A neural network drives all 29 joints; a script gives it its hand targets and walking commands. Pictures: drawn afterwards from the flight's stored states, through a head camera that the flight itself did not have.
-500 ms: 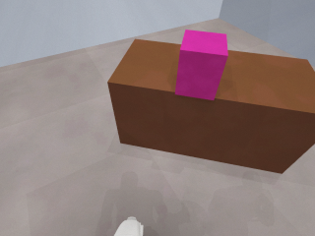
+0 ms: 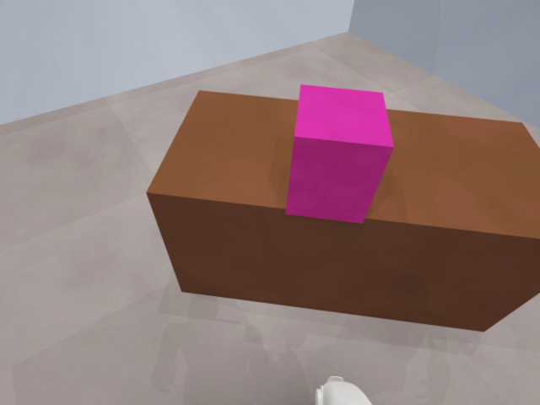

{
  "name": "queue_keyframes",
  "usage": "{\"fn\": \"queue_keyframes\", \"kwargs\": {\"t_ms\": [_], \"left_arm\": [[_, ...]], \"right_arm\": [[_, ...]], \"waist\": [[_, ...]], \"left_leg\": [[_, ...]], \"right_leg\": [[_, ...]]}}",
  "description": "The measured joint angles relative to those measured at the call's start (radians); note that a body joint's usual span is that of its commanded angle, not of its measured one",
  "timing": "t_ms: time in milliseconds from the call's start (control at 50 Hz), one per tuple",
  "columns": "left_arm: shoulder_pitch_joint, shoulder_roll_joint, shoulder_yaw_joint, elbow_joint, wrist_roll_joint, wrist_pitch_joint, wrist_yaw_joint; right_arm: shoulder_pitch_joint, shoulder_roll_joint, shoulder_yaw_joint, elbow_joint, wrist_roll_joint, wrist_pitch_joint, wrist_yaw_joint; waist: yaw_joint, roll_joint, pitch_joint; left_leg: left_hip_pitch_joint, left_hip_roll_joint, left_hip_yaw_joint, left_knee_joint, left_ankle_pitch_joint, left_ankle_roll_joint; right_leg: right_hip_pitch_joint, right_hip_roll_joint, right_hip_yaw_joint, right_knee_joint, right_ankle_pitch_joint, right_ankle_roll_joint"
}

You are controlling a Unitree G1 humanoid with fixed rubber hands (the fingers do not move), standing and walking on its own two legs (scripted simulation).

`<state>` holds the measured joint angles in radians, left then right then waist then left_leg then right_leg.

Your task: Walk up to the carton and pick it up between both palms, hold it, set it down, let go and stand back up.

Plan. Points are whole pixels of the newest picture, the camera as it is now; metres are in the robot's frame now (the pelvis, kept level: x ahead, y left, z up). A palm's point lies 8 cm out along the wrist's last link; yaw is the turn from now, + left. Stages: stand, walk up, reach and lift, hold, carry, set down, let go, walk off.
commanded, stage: walk up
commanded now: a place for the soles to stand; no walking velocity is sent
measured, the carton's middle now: (332, 155) +0.69 -0.15 -0.06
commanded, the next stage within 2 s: none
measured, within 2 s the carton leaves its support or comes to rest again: neither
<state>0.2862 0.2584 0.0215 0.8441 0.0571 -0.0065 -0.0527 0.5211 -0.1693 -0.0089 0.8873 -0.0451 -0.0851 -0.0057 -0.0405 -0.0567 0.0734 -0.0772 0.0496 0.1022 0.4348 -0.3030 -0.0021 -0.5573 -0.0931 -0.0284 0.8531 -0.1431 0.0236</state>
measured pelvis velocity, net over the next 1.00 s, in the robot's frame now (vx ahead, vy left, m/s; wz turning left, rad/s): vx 0.21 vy -0.03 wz -0.06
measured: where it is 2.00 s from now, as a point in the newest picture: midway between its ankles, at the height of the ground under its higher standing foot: outside the picture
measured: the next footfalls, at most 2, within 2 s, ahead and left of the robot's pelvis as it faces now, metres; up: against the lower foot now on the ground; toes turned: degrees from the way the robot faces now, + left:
right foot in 0.12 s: +0.24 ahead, -0.16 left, +0.00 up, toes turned -5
left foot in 0.54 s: +0.35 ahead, +0.09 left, +0.00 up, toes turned +5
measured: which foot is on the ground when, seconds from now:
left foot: down 0.00-0.12, up 0.14-0.52, down 0.54-1.00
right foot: up 0.00-0.10, down 0.12-1.00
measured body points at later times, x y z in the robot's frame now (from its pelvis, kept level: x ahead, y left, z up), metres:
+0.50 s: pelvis +0.18 -0.04 -0.01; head +0.20 -0.03 +0.44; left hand +0.15 +0.20 -0.15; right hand +0.28 -0.28 -0.13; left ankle +0.31 +0.09 -0.71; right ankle +0.16 -0.15 -0.74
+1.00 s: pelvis +0.21 -0.03 -0.01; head +0.21 -0.03 +0.44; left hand +0.27 +0.21 -0.16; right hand +0.26 -0.28 -0.15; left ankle +0.31 +0.09 -0.74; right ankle +0.20 -0.15 -0.74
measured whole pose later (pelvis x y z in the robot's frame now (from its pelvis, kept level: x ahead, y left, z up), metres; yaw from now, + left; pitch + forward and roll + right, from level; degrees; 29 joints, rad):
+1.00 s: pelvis +0.21 -0.03 -0.01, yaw -4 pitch -3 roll -1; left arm 0.29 0.23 -0.02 0.94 -0.01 0.00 0.00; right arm 0.21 -0.24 0.04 0.97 0.00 0.02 -0.01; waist -0.01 0.02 0.05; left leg -0.36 0.09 0.11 0.55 -0.14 0.01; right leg -0.21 0.00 -0.03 0.57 -0.31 0.01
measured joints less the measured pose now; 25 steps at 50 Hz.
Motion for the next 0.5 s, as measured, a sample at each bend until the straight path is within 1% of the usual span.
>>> {"fn": "queue_keyframes", "kwargs": {"t_ms": [40, 100, 120, 140, 160, 180, 200, 240, 260, 300, 400, 460, 500], "left_arm": [[-0.009, -0.015, -0.005, -0.003, 0.000, -0.003, -0.003], [-0.011, -0.039, -0.010, -0.012, 0.003, -0.016, -0.002], [-0.009, -0.045, -0.009, -0.018, 0.004, -0.025, 0.002], [-0.016, -0.059, -0.005, -0.017, 0.006, -0.033, 0.008], [-0.018, -0.070, -0.004, -0.024, 0.006, -0.038, 0.014], [-0.017, -0.077, -0.007, -0.031, -0.003, -0.040, 0.021], [-0.012, -0.082, -0.010, -0.035, -0.019, -0.038, 0.029], [0.008, -0.093, -0.013, -0.035, -0.040, -0.035, 0.045], [0.024, -0.095, -0.014, -0.034, -0.043, -0.037, 0.050], [0.060, -0.089, -0.012, -0.027, -0.040, -0.045, 0.054], [0.142, -0.078, -0.002, 0.024, -0.034, -0.060, 0.056], [0.166, -0.073, -0.007, 0.054, -0.033, -0.056, 0.056], [0.165, -0.065, -0.015, 0.067, -0.027, -0.049, 0.053]], "right_arm": [[-0.001, -0.008, 0.002, 0.004, -0.008, 0.001, 0.004], [-0.002, -0.027, 0.006, 0.006, -0.015, 0.010, 0.007], [-0.001, -0.033, 0.009, 0.006, -0.016, 0.015, 0.008], [-0.012, -0.043, 0.010, 0.011, -0.016, 0.024, 0.009], [-0.025, -0.049, 0.013, 0.013, -0.014, 0.036, 0.011], [-0.035, -0.051, 0.015, 0.010, -0.009, 0.050, 0.011], [-0.042, -0.051, 0.017, 0.005, -0.004, 0.063, 0.012], [-0.064, -0.057, 0.018, -0.004, 0.001, 0.076, 0.013], [-0.080, -0.059, 0.016, -0.009, 0.003, 0.076, 0.014], [-0.115, -0.061, 0.013, -0.030, 0.005, 0.067, 0.016], [-0.188, -0.071, -0.002, -0.085, -0.008, 0.055, 0.026], [-0.233, -0.067, -0.005, -0.091, -0.006, 0.058, 0.025], [-0.259, -0.055, -0.001, -0.093, 0.003, 0.051, 0.021]], "waist": [[-0.004, 0.002, -0.002], [-0.010, 0.018, -0.012], [-0.006, 0.025, -0.018], [0.002, 0.055, -0.010], [0.005, 0.074, -0.003], [0.006, 0.082, 0.001], [0.013, 0.084, 0.001], [0.033, 0.090, 0.000], [0.044, 0.092, 0.000], [0.060, 0.085, 0.004], [0.080, 0.081, 0.002], [0.084, 0.084, 0.012], [0.087, 0.078, 0.024]], "left_leg": [[0.024, 0.008, 0.016, 0.022, -0.042, -0.015], [0.045, 0.031, 0.030, 0.095, -0.131, -0.039], [0.039, 0.044, 0.030, 0.142, -0.173, -0.040], [0.022, 0.075, 0.019, 0.215, -0.214, -0.024], [-0.017, 0.085, -0.012, 0.325, -0.233, -0.005], [-0.066, 0.071, -0.047, 0.449, -0.248, 0.006], [-0.115, 0.050, -0.067, 0.562, -0.255, 0.010], [-0.210, 0.017, -0.077, 0.727, -0.229, 0.012], [-0.253, 0.008, -0.074, 0.765, -0.206, 0.012], [-0.326, 0.001, -0.064, 0.762, -0.168, 0.009], [-0.455, 0.018, -0.080, 0.645, -0.052, -0.012], [-0.458, 0.039, -0.077, 0.467, 0.070, -0.018], [-0.422, 0.042, -0.068, 0.327, 0.180, -0.013]], "right_leg": [[0.039, 0.000, -0.013, -0.105, 0.015, -0.008], [0.131, 0.018, -0.038, -0.225, 0.020, -0.035], [0.158, 0.031, -0.040, -0.238, -0.016, -0.044], [0.158, 0.058, -0.051, -0.205, -0.063, -0.051], [0.152, 0.073, -0.061, -0.164, -0.098, -0.056], [0.155, 0.076, -0.070, -0.138, -0.124, -0.059], [0.170, 0.075, -0.076, -0.138, -0.123, -0.061], [0.219, 0.078, -0.078, -0.178, -0.129, -0.061], [0.249, 0.081, -0.077, -0.211, -0.130, -0.059], [0.305, 0.081, -0.076, -0.282, -0.114, -0.057], [0.407, 0.085, -0.083, -0.394, -0.106, -0.056], [0.441, 0.085, -0.091, -0.405, -0.127, -0.044], [0.439, 0.081, -0.095, -0.362, -0.164, -0.033]]}}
